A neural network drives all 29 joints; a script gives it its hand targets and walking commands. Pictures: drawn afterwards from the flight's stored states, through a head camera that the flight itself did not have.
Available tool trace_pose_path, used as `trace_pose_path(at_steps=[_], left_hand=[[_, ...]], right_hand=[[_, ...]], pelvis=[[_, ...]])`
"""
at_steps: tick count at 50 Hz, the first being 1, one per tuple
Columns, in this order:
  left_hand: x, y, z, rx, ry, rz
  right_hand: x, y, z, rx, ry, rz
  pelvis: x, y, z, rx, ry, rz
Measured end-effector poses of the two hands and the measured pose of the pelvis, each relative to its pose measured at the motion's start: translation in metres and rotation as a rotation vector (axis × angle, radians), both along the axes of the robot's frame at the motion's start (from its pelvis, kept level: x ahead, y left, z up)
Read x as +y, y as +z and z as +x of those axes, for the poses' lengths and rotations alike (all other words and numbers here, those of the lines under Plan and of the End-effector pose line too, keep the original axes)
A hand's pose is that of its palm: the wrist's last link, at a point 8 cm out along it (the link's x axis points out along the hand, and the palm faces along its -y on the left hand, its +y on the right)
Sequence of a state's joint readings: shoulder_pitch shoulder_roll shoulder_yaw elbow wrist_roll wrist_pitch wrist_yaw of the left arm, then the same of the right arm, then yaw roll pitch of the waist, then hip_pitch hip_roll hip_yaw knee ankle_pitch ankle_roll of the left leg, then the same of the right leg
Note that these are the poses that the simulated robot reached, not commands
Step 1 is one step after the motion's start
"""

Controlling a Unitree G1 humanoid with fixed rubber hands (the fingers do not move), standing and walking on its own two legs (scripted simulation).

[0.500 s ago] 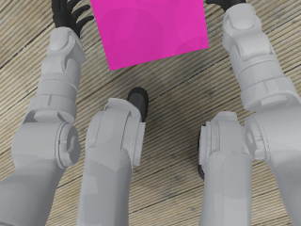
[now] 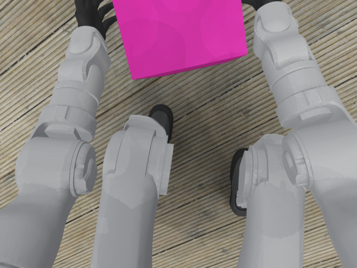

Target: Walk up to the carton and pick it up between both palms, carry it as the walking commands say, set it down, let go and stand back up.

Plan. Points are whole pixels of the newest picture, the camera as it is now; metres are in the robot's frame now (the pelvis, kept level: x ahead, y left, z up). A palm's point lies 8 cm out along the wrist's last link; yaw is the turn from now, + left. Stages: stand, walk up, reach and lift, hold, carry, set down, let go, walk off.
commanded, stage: reach and lift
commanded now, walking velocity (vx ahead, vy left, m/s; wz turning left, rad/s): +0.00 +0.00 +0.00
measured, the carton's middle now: (183, 22) +0.50 +0.11 -0.25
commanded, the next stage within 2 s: none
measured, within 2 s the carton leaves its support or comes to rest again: leaves its support in 1.16 s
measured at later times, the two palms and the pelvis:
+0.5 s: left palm (99, 4) +0.50 +0.24 -0.18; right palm (264, 1) +0.54 -0.03 -0.20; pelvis +0.00 +0.00 -0.01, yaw -1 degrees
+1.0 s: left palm (97, 12) +0.48 +0.24 -0.17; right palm (262, 5) +0.53 -0.03 -0.20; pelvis +0.02 +0.00 -0.01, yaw -2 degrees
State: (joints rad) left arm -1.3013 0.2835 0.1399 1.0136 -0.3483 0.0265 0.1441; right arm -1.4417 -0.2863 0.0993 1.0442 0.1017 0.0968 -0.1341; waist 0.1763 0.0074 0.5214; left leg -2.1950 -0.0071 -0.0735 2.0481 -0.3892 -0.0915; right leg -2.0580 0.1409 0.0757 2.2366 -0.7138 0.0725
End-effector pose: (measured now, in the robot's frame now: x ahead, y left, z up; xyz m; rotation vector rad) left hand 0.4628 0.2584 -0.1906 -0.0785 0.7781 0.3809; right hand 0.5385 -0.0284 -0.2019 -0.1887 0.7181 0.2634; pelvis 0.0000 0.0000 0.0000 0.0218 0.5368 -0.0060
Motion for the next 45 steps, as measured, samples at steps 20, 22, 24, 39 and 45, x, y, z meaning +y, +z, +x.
trace_pose_path(at_steps=[20, 22, 24, 39, 45], left_hand=[[-0.015, 0.011, 0.027, 0.035, 0.028, 0.008], [-0.015, 0.013, 0.029, 0.034, 0.024, 0.013], [-0.016, 0.014, 0.032, 0.032, 0.016, 0.013], [-0.023, 0.022, 0.034, 0.021, -0.002, -0.025], [-0.021, 0.023, 0.025, 0.016, 0.015, -0.007]], right_hand=[[0.006, 0.004, 0.005, 0.033, 0.015, -0.001], [0.006, 0.003, 0.004, 0.039, 0.013, -0.003], [0.003, 0.003, 0.002, 0.045, 0.004, 0.006], [-0.004, 0.002, 0.001, 0.076, -0.028, 0.024], [0.001, 0.003, -0.002, 0.076, -0.035, 0.024]], pelvis=[[-0.001, -0.010, -0.003, 0.034, -0.018, 0.015], [-0.002, -0.012, -0.002, 0.043, -0.024, 0.018], [-0.003, -0.014, 0.000, 0.055, -0.029, 0.021], [-0.009, -0.014, 0.020, 0.154, -0.054, 0.029], [-0.007, -0.014, 0.024, 0.158, -0.056, 0.030]])
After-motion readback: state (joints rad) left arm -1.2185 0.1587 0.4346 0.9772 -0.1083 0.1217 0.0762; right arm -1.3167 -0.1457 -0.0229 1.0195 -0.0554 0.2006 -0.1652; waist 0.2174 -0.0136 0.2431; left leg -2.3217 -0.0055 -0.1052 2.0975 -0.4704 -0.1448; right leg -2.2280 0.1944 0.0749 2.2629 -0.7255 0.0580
